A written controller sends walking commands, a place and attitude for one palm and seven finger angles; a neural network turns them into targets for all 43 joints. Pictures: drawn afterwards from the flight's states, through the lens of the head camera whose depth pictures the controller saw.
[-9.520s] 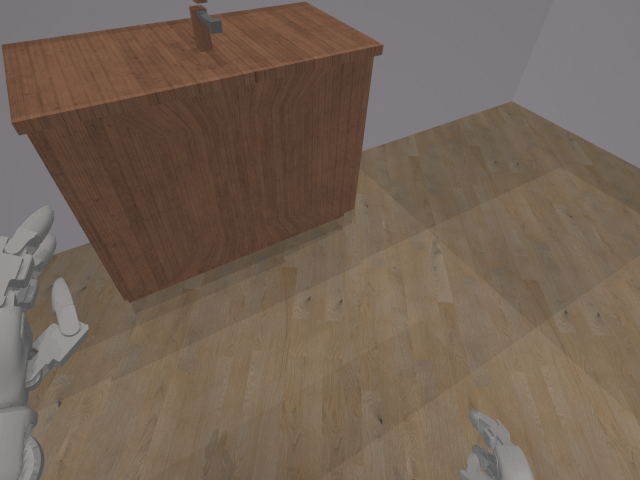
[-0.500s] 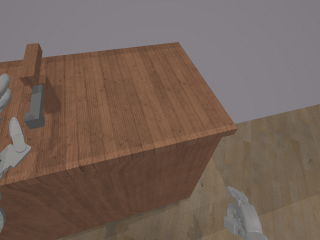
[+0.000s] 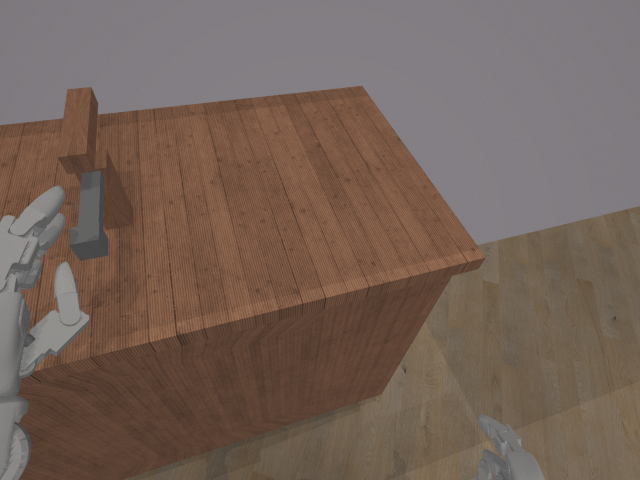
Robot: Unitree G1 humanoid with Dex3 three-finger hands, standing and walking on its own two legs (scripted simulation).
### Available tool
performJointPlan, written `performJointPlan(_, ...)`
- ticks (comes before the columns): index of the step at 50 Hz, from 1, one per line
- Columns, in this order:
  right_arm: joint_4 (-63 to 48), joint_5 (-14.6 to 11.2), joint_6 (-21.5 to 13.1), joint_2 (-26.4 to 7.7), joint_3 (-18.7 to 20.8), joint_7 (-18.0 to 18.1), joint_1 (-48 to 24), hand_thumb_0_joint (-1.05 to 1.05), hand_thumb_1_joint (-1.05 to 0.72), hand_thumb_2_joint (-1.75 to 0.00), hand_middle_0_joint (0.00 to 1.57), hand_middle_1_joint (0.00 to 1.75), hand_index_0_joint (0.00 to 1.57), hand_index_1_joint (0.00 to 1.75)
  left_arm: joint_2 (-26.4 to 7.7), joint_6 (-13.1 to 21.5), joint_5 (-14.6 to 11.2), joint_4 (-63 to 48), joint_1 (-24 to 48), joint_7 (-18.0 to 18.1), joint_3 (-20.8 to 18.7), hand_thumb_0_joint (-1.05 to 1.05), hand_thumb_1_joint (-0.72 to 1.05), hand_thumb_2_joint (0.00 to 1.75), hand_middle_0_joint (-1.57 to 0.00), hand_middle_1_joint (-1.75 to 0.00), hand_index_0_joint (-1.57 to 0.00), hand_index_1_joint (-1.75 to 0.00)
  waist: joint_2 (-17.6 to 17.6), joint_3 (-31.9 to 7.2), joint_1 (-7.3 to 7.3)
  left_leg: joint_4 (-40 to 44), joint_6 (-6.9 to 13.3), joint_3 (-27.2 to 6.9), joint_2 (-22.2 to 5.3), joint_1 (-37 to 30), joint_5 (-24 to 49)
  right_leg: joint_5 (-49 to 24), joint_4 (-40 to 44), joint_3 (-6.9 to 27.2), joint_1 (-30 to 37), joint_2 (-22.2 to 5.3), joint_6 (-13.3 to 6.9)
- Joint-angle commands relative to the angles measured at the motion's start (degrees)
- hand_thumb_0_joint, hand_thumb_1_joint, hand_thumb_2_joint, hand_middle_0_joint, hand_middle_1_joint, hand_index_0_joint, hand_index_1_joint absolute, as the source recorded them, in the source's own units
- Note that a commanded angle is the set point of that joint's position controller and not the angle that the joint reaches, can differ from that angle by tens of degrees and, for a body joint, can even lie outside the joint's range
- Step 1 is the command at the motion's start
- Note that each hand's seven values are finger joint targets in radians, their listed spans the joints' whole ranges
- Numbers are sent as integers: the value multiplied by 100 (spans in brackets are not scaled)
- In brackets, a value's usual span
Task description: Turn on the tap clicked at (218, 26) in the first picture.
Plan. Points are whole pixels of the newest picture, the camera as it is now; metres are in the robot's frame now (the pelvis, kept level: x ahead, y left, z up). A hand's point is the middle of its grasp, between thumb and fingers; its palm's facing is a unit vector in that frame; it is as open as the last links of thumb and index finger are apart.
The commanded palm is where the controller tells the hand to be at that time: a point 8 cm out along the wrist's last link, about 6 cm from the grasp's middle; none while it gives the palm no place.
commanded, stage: come to a stop and stand still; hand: left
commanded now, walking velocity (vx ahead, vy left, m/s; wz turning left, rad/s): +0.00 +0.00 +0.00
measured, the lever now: (89, 241) +0.32 +0.28 +0.13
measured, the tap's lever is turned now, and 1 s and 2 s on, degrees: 0 0 0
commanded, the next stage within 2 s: look again from close up in 0.50 s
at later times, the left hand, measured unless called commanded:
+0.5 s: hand (42, 288) +0.24 +0.28 +0.16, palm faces +0.40 -0.83 -0.38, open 7.4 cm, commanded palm +0.18 +0.31 +0.18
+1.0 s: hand (49, 306) +0.22 +0.26 +0.16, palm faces +0.37 -0.84 -0.39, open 7.4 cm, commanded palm +0.17 +0.30 +0.18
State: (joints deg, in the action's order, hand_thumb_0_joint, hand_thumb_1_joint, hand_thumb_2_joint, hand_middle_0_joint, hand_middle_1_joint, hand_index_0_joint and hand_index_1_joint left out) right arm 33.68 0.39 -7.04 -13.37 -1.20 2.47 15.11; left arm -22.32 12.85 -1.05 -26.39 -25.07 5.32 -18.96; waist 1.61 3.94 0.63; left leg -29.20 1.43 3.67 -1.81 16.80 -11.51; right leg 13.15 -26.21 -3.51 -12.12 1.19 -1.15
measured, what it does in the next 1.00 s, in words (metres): stands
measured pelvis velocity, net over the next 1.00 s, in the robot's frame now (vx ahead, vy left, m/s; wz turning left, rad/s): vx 0.01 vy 0.02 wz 0.01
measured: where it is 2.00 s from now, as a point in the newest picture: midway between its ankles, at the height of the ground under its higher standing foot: outside the picture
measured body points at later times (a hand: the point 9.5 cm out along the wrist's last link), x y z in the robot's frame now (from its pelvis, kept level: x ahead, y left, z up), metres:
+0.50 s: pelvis +0.02 +0.03 +0.00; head +0.06 +0.05 +0.45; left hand +0.21 +0.32 +0.18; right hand +0.22 -0.18 -0.07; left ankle +0.05 +0.10 -0.74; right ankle +0.01 -0.11 -0.74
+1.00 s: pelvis +0.01 +0.02 +0.00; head +0.03 +0.03 +0.45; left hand +0.20 +0.31 +0.18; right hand +0.19 -0.20 -0.08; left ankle +0.05 +0.10 -0.74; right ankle +0.01 -0.11 -0.74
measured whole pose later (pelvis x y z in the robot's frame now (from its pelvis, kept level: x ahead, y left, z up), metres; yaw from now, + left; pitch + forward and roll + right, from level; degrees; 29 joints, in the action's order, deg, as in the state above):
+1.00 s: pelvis +0.01 +0.02 +0.00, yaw +1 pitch -1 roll -2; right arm 33.2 -0.3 -5.1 -11.9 -1.6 2.1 11.7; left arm -20.5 11.4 -2.6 -27.5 -26.4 6.5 -19.4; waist -0.7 3.5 0.8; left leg -26.1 3.0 3.8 -0.1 14.4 -10.8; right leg 11.7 -21.8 -3.5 -9.0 -0.3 0.6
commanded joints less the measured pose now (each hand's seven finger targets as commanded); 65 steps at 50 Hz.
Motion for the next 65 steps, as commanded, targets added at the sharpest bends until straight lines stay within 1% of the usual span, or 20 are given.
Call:
performJointPlan(1,-993,-36,-359,-630,265,10,-750,0,-90,-90,20,30,20,30,-1090,327,-40,-1146,806,258,-1002,0,90,90,-20,-30,-20,-30,-1002,-829,36,898,15,-754,-389,-330,-420,-85,406,386,199,-331,-62)
performJointPlan(5,-975,-48,-364,-632,294,-83,-750,0,-90,-90,20,30,20,30,-609,282,-68,-1120,233,183,-673,0,90,90,-20,-30,-20,-30,-575,-992,36,780,22,-684,-409,-623,229,-592,399,268,258,-345,-6)
performJointPlan(8,-986,-63,-353,-638,320,-124,-784,0,-90,-90,20,30,20,30,-642,247,-62,-1297,101,162,-677,0,90,90,-20,-30,-20,-30,-302,-992,21,722,17,-666,-433,-675,497,-781,400,269,260,-379,22)
performJointPlan(13,-999,-47,-226,-576,281,-90,-849,0,-90,-90,20,30,20,30,-756,194,-72,-1311,318,190,-773,0,90,90,-20,-30,-20,-30,-418,-928,-2,746,-13,-669,-455,-680,701,-790,364,291,239,-393,24)
performJointPlan(14,-980,-45,-197,-583,263,-77,-897,0,-90,-90,20,30,20,30,-1078,181,-45,-1425,425,229,-1031,0,90,90,-20,-30,-20,-30,-558,-1005,24,769,-13,-668,-465,-781,792,-826,294,280,217,-383,30)
performJointPlan(15,-983,-16,-168,-536,257,-60,-857,0,-90,-90,20,30,20,30,-771,189,-76,-1362,423,209,-805,0,90,90,-20,-30,-20,-30,-601,-1014,9,744,5,-667,-463,-755,867,-875,311,239,266,-374,29)
performJointPlan(19,-1025,-53,-171,-539,236,-51,-953,0,-90,-90,20,30,20,30,-1074,157,-69,-1618,633,239,-961,0,90,90,-20,-30,-20,-30,-802,-1134,47,685,-15,-650,-442,-914,1081,-1033,332,309,350,-412,9)
performJointPlan(20,-1016,-22,-161,-515,228,-59,-906,0,-90,-90,20,30,20,30,-703,172,-97,-1592,600,208,-667,0,90,90,-20,-30,-20,-30,-822,-1131,19,685,-15,-668,-450,-925,1160,-1056,336,264,345,-395,1)
performJointPlan(24,-1037,-65,-175,-547,247,-84,-967,0,-90,-90,20,30,20,30,-919,132,-80,-1676,332,247,-842,0,90,90,-20,-30,-20,-30,-802,-1256,59,604,-41,-675,-453,-1052,1524,-1187,354,264,422,-422,7)
performJointPlan(25,-1006,-39,-142,-534,242,-100,-899,0,-90,-90,20,30,20,30,-615,137,-105,-1535,250,216,-607,0,90,90,-20,-30,-20,-30,-719,-1211,27,626,-37,-670,-465,-985,1432,-1138,395,233,400,-407,9)
performJointPlan(34,-1063,-113,-48,-565,263,-33,-992,0,-90,-90,20,30,20,30,-971,140,-157,-1396,134,237,-930,0,90,90,-20,-30,-20,-30,-621,-932,32,885,-65,-728,-429,-657,491,-830,534,316,417,-470,5)
performJointPlan(35,-1049,-76,-31,-543,247,-33,-936,0,-90,-90,20,30,20,30,-703,162,-189,-1287,116,204,-701,0,90,90,-20,-30,-20,-30,-528,-908,13,913,-48,-731,-435,-593,362,-765,571,270,414,-456,13)
performJointPlan(39,-1055,-118,-98,-572,263,-8,-1016,0,-90,-90,20,30,20,30,-952,194,-159,-1547,282,243,-828,0,90,90,-20,-30,-20,-30,-804,-923,43,973,-47,-763,-420,-653,214,-663,555,325,420,-478,4)
performJointPlan(40,-1036,-77,-96,-562,249,-15,-967,0,-90,-90,20,30,20,30,-704,207,-176,-1433,257,221,-612,0,90,90,-20,-30,-20,-30,-695,-882,25,1005,-29,-784,-422,-574,84,-609,599,296,428,-450,7)
performJointPlan(44,-1022,-117,-136,-572,265,-2,-1018,0,-90,-90,20,30,20,30,-954,183,-156,-1405,207,268,-817,0,90,90,-20,-30,-20,-30,-619,-846,52,1001,-28,-786,-394,-617,-63,-495,670,377,388,-501,0)
performJointPlan(45,-997,-82,-121,-561,257,-4,-947,0,-90,-90,20,30,20,30,-643,194,-180,-1257,203,237,-559,0,90,90,-20,-30,-20,-30,-530,-736,19,999,-11,-769,-392,-517,-187,-424,737,357,342,-484,1)
performJointPlan(50,-965,-91,-119,-540,255,5,-931,0,-90,-90,20,30,20,30,-645,189,-193,-1100,199,234,-587,0,90,90,-20,-30,-20,-30,-420,-663,15,1077,-13,-807,-408,-520,-340,-281,810,399,256,-444,4)
performJointPlan(61,-1115,-103,-153,-453,297,-19,-935,0,-90,-90,20,30,20,30,-769,134,-268,-1566,250,190,-665,0,90,90,-20,-30,-20,-30,-667,-928,39,1009,-61,-770,-626,-777,612,-773,708,390,420,-304,74)
performJointPlan(64,-1174,-97,-124,-408,260,-24,-969,0,-90,-90,20,30,20,30,-969,145,-303,-1800,-80,192,-882,0,90,90,-20,-30,-20,-30,-748,-983,95,771,-84,-710,-656,-778,1489,-1212,680,406,413,-296,94)
performJointPlan(65,-1179,-62,-74,-412,244,-50,-878,0,-90,-90,20,30,20,30,-679,158,-341,-1811,-100,131,-622,0,90,90,-20,-30,-20,-30,-738,-979,76,760,-93,-690,-677,-711,1699,-1257,665,350,447,-247,113)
